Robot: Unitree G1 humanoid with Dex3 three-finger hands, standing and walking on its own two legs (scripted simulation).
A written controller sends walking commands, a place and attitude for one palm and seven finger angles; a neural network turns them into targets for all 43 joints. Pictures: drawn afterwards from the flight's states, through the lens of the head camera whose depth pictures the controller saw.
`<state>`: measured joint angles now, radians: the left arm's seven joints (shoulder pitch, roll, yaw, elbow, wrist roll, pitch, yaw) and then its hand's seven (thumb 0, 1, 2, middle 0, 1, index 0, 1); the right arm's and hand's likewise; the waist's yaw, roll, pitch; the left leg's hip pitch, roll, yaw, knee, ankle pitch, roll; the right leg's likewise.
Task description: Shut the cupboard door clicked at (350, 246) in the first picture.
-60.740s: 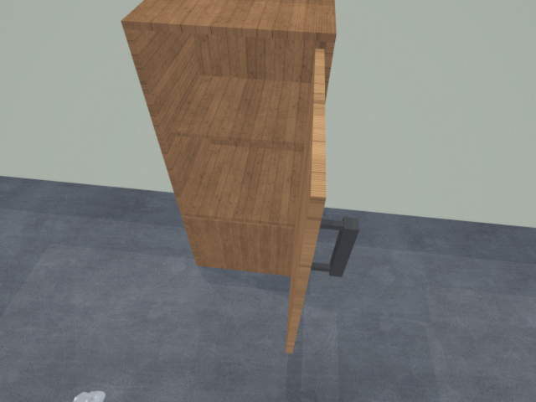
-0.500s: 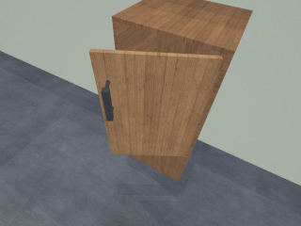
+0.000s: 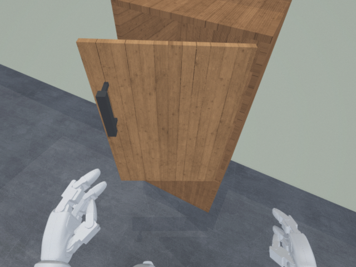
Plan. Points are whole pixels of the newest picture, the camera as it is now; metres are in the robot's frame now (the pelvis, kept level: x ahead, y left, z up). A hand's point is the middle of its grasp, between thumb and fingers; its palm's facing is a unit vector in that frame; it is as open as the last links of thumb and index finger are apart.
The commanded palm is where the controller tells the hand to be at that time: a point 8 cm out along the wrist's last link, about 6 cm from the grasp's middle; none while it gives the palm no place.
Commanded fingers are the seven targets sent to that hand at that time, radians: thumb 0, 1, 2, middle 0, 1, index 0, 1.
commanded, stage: raise the hand and make a fist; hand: left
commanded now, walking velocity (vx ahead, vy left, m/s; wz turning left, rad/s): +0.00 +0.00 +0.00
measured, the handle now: (109, 110) +0.48 +0.20 +0.09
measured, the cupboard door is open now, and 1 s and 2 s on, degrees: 28 28 28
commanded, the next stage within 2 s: bring the fist close to the handle in 1.62 s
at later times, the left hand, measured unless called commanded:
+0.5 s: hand (91, 237) +0.18 +0.17 +0.04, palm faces +0.05 -1.00 -0.04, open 4.3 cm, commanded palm +0.14 +0.23 +0.04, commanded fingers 0.00 0.90 0.90 -0.93 -1.10 -0.93 -1.10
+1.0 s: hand (70, 220) +0.20 +0.21 +0.07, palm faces +0.05 -1.00 -0.03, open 3.1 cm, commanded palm +0.18 +0.26 +0.08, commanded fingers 0.00 0.90 0.90 -1.30 -1.50 -1.30 -1.50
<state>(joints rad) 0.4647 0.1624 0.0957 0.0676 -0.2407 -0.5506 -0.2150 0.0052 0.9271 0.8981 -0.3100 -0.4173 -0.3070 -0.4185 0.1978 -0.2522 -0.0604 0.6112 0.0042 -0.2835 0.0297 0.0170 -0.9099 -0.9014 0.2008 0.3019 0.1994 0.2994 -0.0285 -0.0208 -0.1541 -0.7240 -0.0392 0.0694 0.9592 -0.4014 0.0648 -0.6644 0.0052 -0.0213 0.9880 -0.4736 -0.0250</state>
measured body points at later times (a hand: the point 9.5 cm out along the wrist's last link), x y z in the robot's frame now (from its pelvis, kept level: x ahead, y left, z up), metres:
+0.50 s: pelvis +0.00 -0.03 -0.03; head +0.06 -0.03 +0.42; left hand +0.17 +0.23 +0.04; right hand +0.18 -0.24 -0.12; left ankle +0.04 +0.08 -0.68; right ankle +0.00 -0.10 -0.68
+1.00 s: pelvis +0.00 +0.02 +0.00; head +0.03 +0.04 +0.44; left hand +0.19 +0.26 +0.07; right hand +0.21 -0.19 -0.06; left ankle +0.04 +0.08 -0.68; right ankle +0.00 -0.10 -0.68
